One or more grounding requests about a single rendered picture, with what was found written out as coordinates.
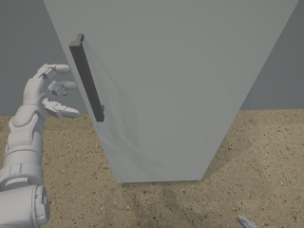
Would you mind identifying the fridge door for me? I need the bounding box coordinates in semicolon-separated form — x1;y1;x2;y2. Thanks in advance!
44;0;299;183

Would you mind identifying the robot left forearm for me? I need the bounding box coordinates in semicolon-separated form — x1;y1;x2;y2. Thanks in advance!
0;104;47;192

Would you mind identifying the handle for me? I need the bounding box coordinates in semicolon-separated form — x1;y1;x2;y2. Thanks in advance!
69;33;105;123

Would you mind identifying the robot right hand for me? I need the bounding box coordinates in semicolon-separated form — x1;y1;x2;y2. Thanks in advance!
237;215;257;228

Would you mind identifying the left robot upper arm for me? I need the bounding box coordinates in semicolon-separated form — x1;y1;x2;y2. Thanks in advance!
0;184;50;228

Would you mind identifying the robot left hand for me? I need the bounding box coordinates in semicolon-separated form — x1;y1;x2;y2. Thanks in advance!
23;64;81;120

